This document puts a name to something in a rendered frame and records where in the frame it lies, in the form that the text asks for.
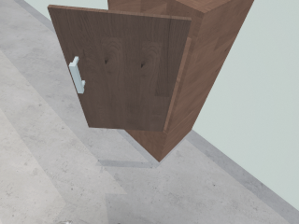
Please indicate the handle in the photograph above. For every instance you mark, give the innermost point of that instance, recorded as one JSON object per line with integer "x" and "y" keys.
{"x": 76, "y": 75}

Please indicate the cupboard door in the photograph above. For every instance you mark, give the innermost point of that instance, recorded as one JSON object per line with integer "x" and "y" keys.
{"x": 128, "y": 60}

